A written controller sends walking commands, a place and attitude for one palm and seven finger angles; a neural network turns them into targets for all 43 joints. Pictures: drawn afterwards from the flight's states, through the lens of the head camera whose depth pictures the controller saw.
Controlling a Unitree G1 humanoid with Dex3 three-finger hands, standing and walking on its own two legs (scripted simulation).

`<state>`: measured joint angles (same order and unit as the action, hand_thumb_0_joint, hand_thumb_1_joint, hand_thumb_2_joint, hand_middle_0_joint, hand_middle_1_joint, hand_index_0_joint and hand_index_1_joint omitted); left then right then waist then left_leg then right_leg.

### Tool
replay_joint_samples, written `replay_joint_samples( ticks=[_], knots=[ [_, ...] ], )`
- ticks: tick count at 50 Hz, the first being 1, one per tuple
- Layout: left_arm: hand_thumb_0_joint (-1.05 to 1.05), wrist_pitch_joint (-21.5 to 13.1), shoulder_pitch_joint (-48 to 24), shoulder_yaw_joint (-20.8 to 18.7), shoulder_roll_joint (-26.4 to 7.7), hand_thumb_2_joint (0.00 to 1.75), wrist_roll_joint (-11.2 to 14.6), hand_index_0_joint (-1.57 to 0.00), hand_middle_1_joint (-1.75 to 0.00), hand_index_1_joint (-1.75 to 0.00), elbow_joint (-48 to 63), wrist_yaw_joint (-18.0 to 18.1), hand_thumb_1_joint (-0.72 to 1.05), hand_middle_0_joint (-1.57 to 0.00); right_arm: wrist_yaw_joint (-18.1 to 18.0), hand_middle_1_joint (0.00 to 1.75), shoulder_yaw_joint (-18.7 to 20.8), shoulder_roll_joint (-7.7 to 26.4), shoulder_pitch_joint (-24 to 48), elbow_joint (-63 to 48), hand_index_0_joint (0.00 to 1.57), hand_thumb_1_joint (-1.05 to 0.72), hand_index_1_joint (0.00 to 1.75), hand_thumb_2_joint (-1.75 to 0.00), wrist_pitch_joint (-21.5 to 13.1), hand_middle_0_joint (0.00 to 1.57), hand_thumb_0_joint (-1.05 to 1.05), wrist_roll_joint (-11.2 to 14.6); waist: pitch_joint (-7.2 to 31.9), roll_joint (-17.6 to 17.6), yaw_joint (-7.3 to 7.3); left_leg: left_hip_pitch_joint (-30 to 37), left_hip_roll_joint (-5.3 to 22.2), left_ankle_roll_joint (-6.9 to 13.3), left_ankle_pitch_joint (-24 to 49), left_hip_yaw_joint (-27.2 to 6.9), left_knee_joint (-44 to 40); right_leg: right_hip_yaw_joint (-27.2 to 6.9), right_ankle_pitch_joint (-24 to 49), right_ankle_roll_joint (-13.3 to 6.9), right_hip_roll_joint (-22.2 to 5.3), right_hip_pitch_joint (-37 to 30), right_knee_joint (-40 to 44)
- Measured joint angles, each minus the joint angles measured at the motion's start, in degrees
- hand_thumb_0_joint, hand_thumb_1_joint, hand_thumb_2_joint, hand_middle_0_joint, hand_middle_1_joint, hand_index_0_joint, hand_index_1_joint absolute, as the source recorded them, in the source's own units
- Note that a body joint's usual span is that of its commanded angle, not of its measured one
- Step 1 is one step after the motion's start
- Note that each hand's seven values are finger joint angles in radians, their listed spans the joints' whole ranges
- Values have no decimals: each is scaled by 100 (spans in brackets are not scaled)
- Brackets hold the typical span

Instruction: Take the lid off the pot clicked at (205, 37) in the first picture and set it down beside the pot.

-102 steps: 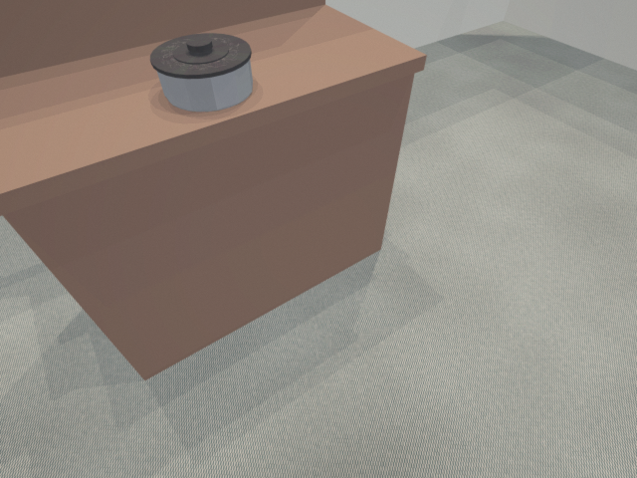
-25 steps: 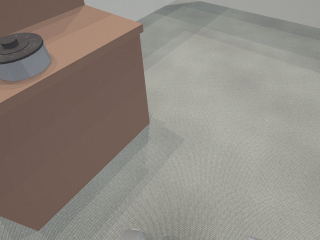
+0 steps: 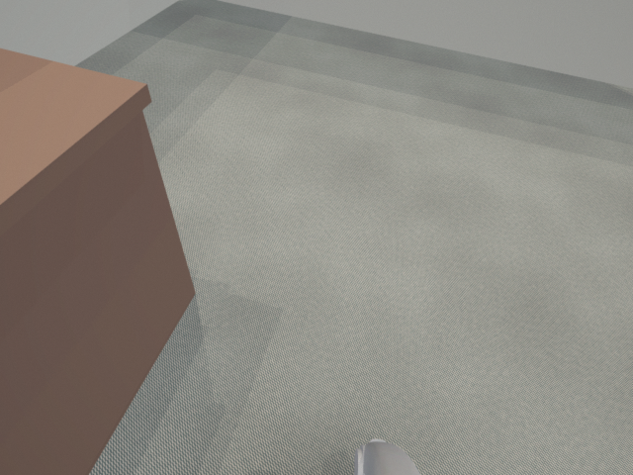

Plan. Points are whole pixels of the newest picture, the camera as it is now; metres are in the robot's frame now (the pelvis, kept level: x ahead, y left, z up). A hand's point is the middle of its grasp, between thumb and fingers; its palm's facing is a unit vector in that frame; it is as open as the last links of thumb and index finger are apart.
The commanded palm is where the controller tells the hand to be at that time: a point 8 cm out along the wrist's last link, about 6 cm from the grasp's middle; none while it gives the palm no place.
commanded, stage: walk to a spot facing it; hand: left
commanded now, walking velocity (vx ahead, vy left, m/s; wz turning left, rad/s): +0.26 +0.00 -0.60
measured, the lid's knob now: out of the picture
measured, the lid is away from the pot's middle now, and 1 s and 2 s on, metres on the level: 0.00 0.00 0.00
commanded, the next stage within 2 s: none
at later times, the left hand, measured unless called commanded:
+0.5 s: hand (235, 357) +0.32 +0.16 -0.17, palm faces -0.29 -0.93 -0.25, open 7.3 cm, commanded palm none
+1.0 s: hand (203, 310) +0.41 +0.24 -0.18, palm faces -0.49 -0.85 -0.20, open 7.4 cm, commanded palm none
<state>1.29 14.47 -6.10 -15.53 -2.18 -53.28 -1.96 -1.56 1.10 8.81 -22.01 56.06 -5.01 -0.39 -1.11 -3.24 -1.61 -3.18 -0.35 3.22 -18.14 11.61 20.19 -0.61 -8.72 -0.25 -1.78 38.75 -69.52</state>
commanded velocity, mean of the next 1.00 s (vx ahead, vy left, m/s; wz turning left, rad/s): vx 0.02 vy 0.00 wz -0.60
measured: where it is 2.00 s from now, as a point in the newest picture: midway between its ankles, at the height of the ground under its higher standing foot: (308, 456)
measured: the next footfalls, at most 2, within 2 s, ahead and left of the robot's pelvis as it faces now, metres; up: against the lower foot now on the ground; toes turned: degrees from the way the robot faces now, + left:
right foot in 0.28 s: +0.24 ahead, -0.07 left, +0.00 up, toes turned -16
left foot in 0.78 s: +0.35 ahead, +0.13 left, +0.00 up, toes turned -24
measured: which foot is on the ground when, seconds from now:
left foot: down 0.00-0.28, up 0.30-0.76, down 0.78-1.00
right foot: up 0.00-0.26, down 0.28-0.78, up 0.80-1.00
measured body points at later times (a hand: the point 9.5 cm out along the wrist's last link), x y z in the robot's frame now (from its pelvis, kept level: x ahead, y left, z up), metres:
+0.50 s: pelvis +0.18 -0.01 -0.01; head +0.22 -0.03 +0.43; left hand +0.34 +0.20 -0.15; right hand +0.17 -0.24 -0.16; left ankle +0.24 +0.17 -0.65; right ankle +0.20 -0.06 -0.74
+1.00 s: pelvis +0.27 +0.07 +0.00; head +0.32 +0.09 +0.45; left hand +0.43 +0.28 -0.16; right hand +0.23 -0.19 -0.11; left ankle +0.31 +0.15 -0.74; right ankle +0.14 -0.04 -0.63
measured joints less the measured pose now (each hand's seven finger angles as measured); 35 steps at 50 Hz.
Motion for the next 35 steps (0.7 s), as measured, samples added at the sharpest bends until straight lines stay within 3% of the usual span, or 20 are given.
replay_joint_samples(
  ticks=[6, 11, 13, 14, 15, 17, 19, 23, 27, 35],
  knots=[
    [0, 96, -509, 108, 200, 89, 11, -19, -29, -29, 37, -50, 91, -19, -46, 30, -24, 6, -571, 353, 20, -91, 30, -89, 21, 20, 1, -27, -217, 144, 265, 567, -14, -27, -321, 404, -305, 468, 326, -40, -48, 119, 1153],
    [0, 54, -933, 239, 395, 89, 28, -20, -29, -29, 104, -46, 91, -19, -37, 30, -40, -90, -821, 495, 20, -91, 30, -89, 144, 20, 1, -51, -486, 208, 456, 803, 114, -181, -816, 726, 100, 1023, -84, -295, 266, -468, 2569],
    [0, -58, -985, 287, 447, 89, 17, -20, -29, -29, 139, -39, 91, -19, -12, 30, -34, -139, -909, 533, 20, -91, 30, -89, 212, 20, 1, -21, -540, 165, 451, 579, 268, -293, -978, 823, 1136, 1177, -75, -464, 428, -1013, 3158],
    [0, -140, -953, 332, 445, 89, 15, -20, -29, -29, 187, -40, 91, -19, 13, 30, -34, -173, -1004, 511, 20, -90, 30, -89, 250, 20, 1, 26, -492, 88, 453, 205, 357, -345, -811, 754, 2147, 1133, 101, -739, 423, -1316, 3436],
    [0, -219, -943, 349, 471, 89, 55, -20, -29, -29, 214, -6, 91, -20, 27, 30, -25, -169, -960, 513, 20, -90, 30, -89, 302, 21, 1, 63, -486, 106, 403, -333, 452, -429, -959, 487, 3442, 1070, -234, -928, 480, -1326, 3310],
    [0, -251, -892, 376, 518, 89, 156, -20, -29, -29, 213, 89, 90, -20, 12, 30, 22, -119, -614, 472, 20, -90, 30, -89, 415, 21, 1, 71, -615, 230, 388, -1225, 514, -494, -971, -246, 5278, 990, -640, -954, 633, -1484, 3122],
    [0, -230, -740, 387, 505, 89, 201, -20, -29, -29, 146, 168, 90, -20, 17, 30, 55, -76, -188, 304, 20, -90, 30, -89, 496, 21, 1, 41, -619, 278, 419, -1912, 618, -574, -646, -711, 5826, 845, -638, -723, 738, -1729, 3305],
    [0, -156, -478, 308, 418, 89, 165, -20, -30, -29, -14, 283, 92, -20, -4, 30, 75, -43, 679, -178, 20, -91, 30, -89, 548, 20, 1, -26, -493, 289, 457, -2834, 877, -711, -379, -1189, 5222, 446, -489, -750, 818, -2030, 3748],
    [0, -113, -329, 265, 364, 89, 125, -20, -30, -29, -42, 256, 92, -20, 17, 30, 92, 36, 1318, -514, 20, -91, 30, -89, 542, 20, 1, -60, -352, 401, 311, -3195, 922, -809, -44, -1361, 4498, 58, -454, -623, 782, -2107, 3921],
    [0, -27, -27, 152, 251, 89, 78, -20, -30, -29, 198, 251, 91, -20, 54, 30, 91, 152, 1877, -702, 20, -91, 30, -89, 583, 20, 1, -22, -229, 369, -166, -2394, 435, -845, -287, -1179, 2725, -576, -665, -295, 711, -2135, 3776]
  ],
)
